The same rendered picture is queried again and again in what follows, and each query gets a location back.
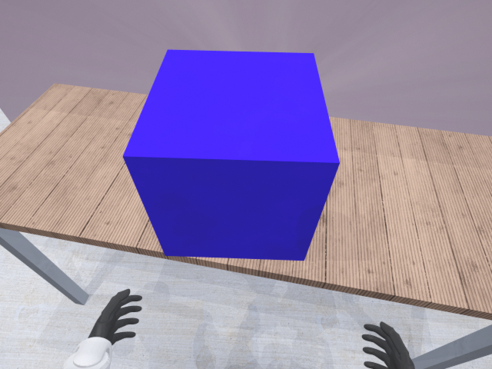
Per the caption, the table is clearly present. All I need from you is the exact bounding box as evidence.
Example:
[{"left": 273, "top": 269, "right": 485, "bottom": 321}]
[{"left": 0, "top": 83, "right": 492, "bottom": 369}]

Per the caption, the carton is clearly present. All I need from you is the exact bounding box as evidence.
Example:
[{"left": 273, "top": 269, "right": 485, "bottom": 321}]
[{"left": 123, "top": 50, "right": 340, "bottom": 261}]

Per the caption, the robot right hand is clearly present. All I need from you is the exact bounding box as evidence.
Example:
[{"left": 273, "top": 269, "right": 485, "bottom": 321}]
[{"left": 362, "top": 321, "right": 415, "bottom": 369}]

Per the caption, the left robot forearm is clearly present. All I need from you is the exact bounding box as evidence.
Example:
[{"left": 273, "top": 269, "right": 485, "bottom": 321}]
[{"left": 63, "top": 337, "right": 112, "bottom": 369}]

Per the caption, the robot left hand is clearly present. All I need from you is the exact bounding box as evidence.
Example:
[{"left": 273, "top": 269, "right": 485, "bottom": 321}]
[{"left": 88, "top": 289, "right": 142, "bottom": 345}]

